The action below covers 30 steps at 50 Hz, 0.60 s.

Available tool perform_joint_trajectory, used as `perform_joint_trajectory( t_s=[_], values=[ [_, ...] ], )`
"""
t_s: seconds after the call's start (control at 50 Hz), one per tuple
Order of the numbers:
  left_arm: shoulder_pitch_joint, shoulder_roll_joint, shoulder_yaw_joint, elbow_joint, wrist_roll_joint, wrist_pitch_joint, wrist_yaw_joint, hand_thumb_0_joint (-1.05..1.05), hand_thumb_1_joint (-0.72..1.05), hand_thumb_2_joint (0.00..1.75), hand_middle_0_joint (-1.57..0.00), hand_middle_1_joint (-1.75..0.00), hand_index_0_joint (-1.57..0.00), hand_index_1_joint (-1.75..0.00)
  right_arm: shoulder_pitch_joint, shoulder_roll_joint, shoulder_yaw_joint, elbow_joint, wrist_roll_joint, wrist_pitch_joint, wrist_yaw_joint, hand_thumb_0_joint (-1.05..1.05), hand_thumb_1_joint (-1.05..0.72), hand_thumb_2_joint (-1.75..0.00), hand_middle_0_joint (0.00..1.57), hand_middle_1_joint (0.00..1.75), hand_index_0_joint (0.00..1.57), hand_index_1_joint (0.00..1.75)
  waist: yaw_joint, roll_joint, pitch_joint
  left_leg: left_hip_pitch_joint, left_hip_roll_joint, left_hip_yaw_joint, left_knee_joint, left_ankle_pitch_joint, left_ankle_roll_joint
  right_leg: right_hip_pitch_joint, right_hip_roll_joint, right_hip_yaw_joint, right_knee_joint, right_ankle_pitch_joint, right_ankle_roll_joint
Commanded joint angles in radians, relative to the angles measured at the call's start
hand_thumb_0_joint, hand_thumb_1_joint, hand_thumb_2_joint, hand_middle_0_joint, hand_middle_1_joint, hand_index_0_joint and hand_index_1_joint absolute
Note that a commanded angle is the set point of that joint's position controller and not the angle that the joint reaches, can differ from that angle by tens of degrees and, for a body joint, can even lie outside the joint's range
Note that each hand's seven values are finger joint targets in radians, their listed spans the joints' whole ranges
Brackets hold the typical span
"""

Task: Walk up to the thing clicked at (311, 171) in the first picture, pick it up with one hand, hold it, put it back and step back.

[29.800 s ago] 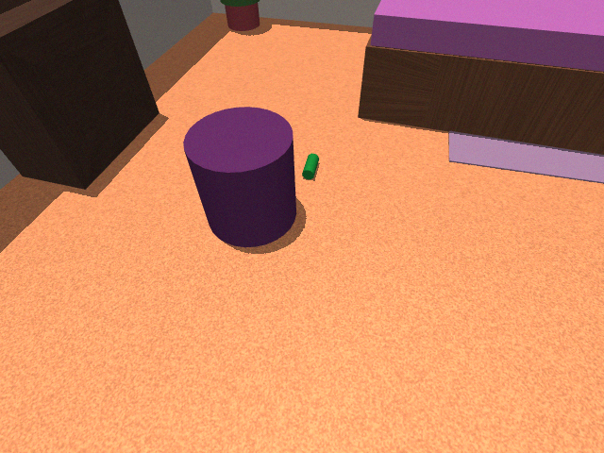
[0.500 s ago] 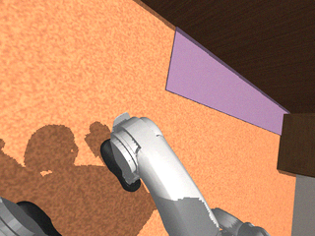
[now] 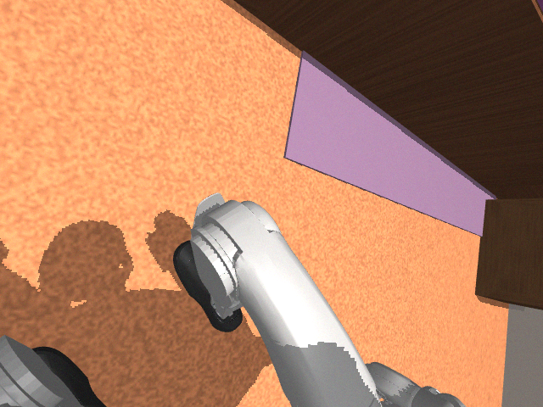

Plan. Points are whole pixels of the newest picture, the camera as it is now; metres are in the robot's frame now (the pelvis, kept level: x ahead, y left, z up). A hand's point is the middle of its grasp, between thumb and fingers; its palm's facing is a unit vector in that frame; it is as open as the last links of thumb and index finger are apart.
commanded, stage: close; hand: left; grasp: from above
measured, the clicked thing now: out of the picture +0.49 +0.34 -0.31
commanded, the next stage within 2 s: none
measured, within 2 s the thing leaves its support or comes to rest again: neither
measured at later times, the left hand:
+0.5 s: hand out of the picture +0.48 +0.32 -0.28, palm faces -0.12 -0.39 -0.91, open 10.4 cm
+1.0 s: hand out of the picture +0.47 +0.32 -0.28, palm faces -0.13 -0.39 -0.91, open 9.9 cm
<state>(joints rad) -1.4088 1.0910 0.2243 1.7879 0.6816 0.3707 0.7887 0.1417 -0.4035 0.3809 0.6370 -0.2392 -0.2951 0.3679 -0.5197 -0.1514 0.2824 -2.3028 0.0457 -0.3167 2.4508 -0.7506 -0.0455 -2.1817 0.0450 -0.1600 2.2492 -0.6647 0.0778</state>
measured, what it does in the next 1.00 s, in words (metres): stands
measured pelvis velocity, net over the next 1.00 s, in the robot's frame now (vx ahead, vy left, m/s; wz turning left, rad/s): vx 0.00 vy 0.00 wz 0.00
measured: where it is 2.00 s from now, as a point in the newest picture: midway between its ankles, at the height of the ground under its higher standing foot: (156, 351)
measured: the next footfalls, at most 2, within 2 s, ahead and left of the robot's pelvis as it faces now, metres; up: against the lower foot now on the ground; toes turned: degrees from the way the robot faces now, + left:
none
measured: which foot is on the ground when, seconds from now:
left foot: down 0.00-1.00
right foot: down 0.00-1.00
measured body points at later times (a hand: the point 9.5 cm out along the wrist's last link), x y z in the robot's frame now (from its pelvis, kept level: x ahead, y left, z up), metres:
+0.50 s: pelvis +0.00 +0.00 +0.00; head +0.33 +0.11 +0.28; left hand +0.48 +0.33 -0.23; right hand -0.01 -0.24 -0.03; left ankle +0.05 +0.14 -0.30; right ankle +0.12 -0.13 -0.30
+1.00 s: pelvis +0.00 +0.00 +0.00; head +0.33 +0.11 +0.28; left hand +0.48 +0.33 -0.23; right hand -0.01 -0.24 -0.03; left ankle +0.05 +0.14 -0.30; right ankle +0.12 -0.13 -0.30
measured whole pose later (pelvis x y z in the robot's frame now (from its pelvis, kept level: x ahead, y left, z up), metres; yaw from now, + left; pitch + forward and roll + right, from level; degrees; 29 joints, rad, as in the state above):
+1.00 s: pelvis +0.00 +0.00 +0.00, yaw +0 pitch +32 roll -16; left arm -1.40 1.08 0.24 1.79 0.68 0.37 0.79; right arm 0.13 -0.40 0.38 0.64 -0.24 -0.30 0.38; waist -0.52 -0.15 0.29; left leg -2.29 0.05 -0.32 2.45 -0.75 -0.05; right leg -2.18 0.05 -0.16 2.25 -0.66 0.08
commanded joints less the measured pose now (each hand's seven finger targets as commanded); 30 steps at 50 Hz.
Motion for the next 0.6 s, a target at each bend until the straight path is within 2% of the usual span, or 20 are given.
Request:
perform_joint_trajectory(
  t_s=[0.0, 0.02, 0.12, 0.16, 0.18, 0.2, 0.22, 0.24, 0.26, 0.36, 0.4, 0.46, 0.56, 0.58],
  values=[
    [-0.244, 0.132, -0.025, -0.12, 0.012, -0.004, 0.034, 0.0, -0.18, 1.06, -0.33, -1.02, -0.31, -1.04, 0.254, -0.356, -0.083, 0.059, -0.001, 0.012, 0.0, 0.0, -0.88, -0.9, 0.2, 0.3, 0.2, 0.3, -0.111, 0.619, -0.662, 0.513, 0.036, 0.111, -0.232, 0.311, 0.036, 0.452, 0.037, -0.124, -0.181, 0.362, -0.073],
    [-0.234, 0.14, -0.019, -0.084, 0.016, -0.003, 0.041, 0.0, -0.18, 1.04, -0.33, -1.02, -0.31, -1.04, 0.255, -0.361, -0.08, 0.065, 0.003, 0.012, -0.002, 0.0, -0.88, -0.89, 0.2, 0.3, 0.2, 0.3, -0.105, 0.604, -0.672, 0.516, 0.041, 0.104, -0.238, 0.31, 0.034, 0.449, 0.039, -0.133, -0.183, 0.353, -0.077],
    [-0.234, 0.154, -0.017, -0.102, 0.002, -0.003, 0.04, 0.0, -0.12, 1.04, -0.36, -1.04, -0.36, -1.05, 0.25, -0.358, -0.076, 0.059, -0.006, 0.007, 0.003, 0.0, -0.88, -0.9, 0.2, 0.3, 0.2, 0.3, -0.104, 0.586, -0.68, 0.471, 0.033, 0.125, -0.225, 0.296, 0.043, 0.504, 0.041, -0.116, -0.201, 0.361, -0.066],
    [-0.236, 0.171, -0.006, -0.101, 0.009, -0.004, 0.042, 0.0, -0.13, 1.04, -0.35, -1.04, -0.35, -1.05, 0.25, -0.357, -0.076, 0.076, -0.003, 0.005, 0.004, 0.0, -0.88, -0.9, 0.2, 0.3, 0.2, 0.3, -0.101, 0.611, -0.661, 0.488, 0.033, 0.118, -0.235, 0.295, 0.035, 0.472, 0.038, -0.126, -0.187, 0.35, -0.072],
    [-0.241, 0.163, -0.007, -0.095, 0.012, -0.003, 0.045, 0.0, -0.13, 1.02, -0.35, -1.02, -0.34, -1.03, 0.249, -0.354, -0.072, 0.066, 0.002, 0.006, 0.004, 0.0, -0.88, -0.9, 0.2, 0.3, 0.2, 0.3, -0.096, 0.615, -0.66, 0.504, 0.04, 0.11, -0.235, 0.309, 0.033, 0.457, 0.037, -0.131, -0.182, 0.355, -0.076],
    [-0.236, 0.139, -0.021, -0.094, 0.013, 0.0, 0.042, 0.0, -0.14, 1.03, -0.36, -1.02, -0.35, -1.03, 0.242, -0.353, -0.069, 0.054, 0.0, 0.008, 0.004, 0.0, -0.88, -0.9, 0.2, 0.3, 0.2, 0.3, -0.104, 0.62, -0.672, 0.53, 0.042, 0.102, -0.233, 0.326, 0.032, 0.447, 0.038, -0.131, -0.178, 0.367, -0.078],
    [-0.229, 0.142, -0.03, -0.089, 0.014, -0.002, 0.041, 0.0, -0.12, 1.02, -0.37, -1.02, -0.36, -1.03, 0.24, -0.359, -0.072, 0.058, 0.0, 0.007, 0.0, 0.0, -0.88, -0.89, 0.2, 0.3, 0.2, 0.3, -0.107, 0.615, -0.677, 0.522, 0.044, 0.106, -0.232, 0.313, 0.034, 0.461, 0.043, -0.128, -0.184, 0.366, -0.072],
    [-0.235, 0.146, -0.029, -0.104, 0.02, -0.003, 0.041, 0.0, -0.12, 1.03, -0.37, -1.02, -0.36, -1.04, 0.249, -0.357, -0.073, 0.057, -0.002, 0.008, 0.002, 0.0, -0.88, -0.9, 0.2, 0.3, 0.2, 0.3, -0.111, 0.615, -0.674, 0.511, 0.037, 0.108, -0.233, 0.32, 0.037, 0.47, 0.038, -0.124, -0.187, 0.373, -0.073],
    [-0.235, 0.138, -0.024, -0.104, 0.016, -0.001, 0.046, 0.0, -0.12, 0.99, -0.36, -1.0, -0.36, -1.01, 0.248, -0.36, -0.076, 0.055, 0.002, 0.01, 0.005, 0.0, -0.88, -0.89, 0.2, 0.3, 0.2, 0.3, -0.103, 0.611, -0.673, 0.511, 0.041, 0.108, -0.231, 0.328, 0.037, 0.466, 0.04, -0.126, -0.184, 0.377, -0.075],
    [-0.227, 0.165, -0.013, -0.111, 0.011, -0.008, 0.044, 0.0, -0.06, 1.03, -0.41, -1.03, -0.4, -1.03, 0.243, -0.355, -0.076, 0.066, 0.0, 0.007, 0.004, 0.0, -0.88, -0.9, 0.2, 0.3, 0.2, 0.3, -0.094, 0.609, -0.669, 0.493, 0.036, 0.12, -0.23, 0.301, 0.037, 0.476, 0.041, -0.123, -0.19, 0.356, -0.073],
    [-0.226, 0.16, -0.017, -0.111, 0.008, -0.004, 0.042, 0.0, -0.06, 0.97, -0.4, -1.0, -0.4, -1.0, 0.234, -0.357, -0.071, 0.063, -0.003, 0.005, 0.007, 0.0, -0.88, -0.89, 0.2, 0.3, 0.2, 0.3, -0.1, 0.611, -0.663, 0.494, 0.037, 0.114, -0.231, 0.299, 0.039, 0.466, 0.039, -0.126, -0.186, 0.353, -0.072],
    [-0.227, 0.153, -0.018, -0.123, 0.007, -0.004, 0.047, 0.0, -0.05, 1.0, -0.43, -0.98, -0.42, -0.99, 0.24, -0.358, -0.07, 0.056, 0.002, 0.007, 0.01, 0.0, -0.88, -0.89, 0.2, 0.3, 0.2, 0.3, -0.1, 0.605, -0.683, 0.502, 0.039, 0.111, -0.221, 0.331, 0.04, 0.479, 0.038, -0.123, -0.185, 0.385, -0.069],
    [-0.211, 0.164, -0.011, -0.094, 0.006, -0.006, 0.044, 0.0, -0.01, 0.97, -0.45, -0.97, -0.44, -0.98, 0.226, -0.361, -0.072, 0.055, 0.002, 0.005, 0.008, 0.0, -0.88, -0.89, 0.2, 0.3, 0.2, 0.3, -0.095, 0.592, -0.672, 0.482, 0.041, 0.114, -0.225, 0.287, 0.039, 0.477, 0.041, -0.127, -0.189, 0.347, -0.07],
    [-0.221, 0.178, -0.009, -0.088, 0.016, -0.006, 0.043, 0.0, -0.03, 0.98, -0.45, -0.96, -0.44, -0.97, 0.228, -0.362, -0.075, 0.073, 0.002, 0.003, 0.005, 0.0, -0.88, -0.9, 0.2, 0.3, 0.2, 0.3, -0.098, 0.591, -0.657, 0.476, 0.035, 0.116, -0.226, 0.274, 0.041, 0.469, 0.036, -0.128, -0.195, 0.336, -0.069]
  ],
)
